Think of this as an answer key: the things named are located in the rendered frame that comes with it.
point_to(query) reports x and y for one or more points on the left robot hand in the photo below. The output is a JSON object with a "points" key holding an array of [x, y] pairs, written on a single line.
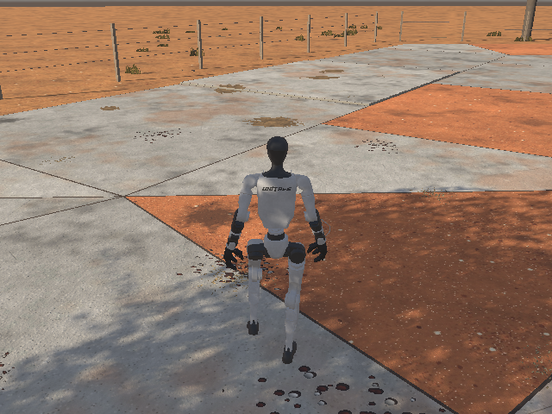
{"points": [[229, 257]]}

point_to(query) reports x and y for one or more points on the robot right thigh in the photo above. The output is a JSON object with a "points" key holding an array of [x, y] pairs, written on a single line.
{"points": [[296, 261]]}

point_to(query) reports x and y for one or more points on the right robot foot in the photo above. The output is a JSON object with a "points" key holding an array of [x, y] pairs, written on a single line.
{"points": [[287, 355]]}

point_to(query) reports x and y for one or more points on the robot left forearm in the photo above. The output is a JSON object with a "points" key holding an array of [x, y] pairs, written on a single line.
{"points": [[235, 233]]}

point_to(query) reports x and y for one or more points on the right robot upper arm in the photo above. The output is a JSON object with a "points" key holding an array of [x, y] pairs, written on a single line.
{"points": [[304, 183]]}

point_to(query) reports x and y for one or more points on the left robot upper arm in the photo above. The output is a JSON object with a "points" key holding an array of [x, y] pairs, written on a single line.
{"points": [[249, 182]]}

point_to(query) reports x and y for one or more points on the right robot hand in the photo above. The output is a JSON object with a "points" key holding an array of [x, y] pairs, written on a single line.
{"points": [[318, 248]]}

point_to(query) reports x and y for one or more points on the robot right forearm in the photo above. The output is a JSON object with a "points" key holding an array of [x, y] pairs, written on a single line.
{"points": [[317, 230]]}

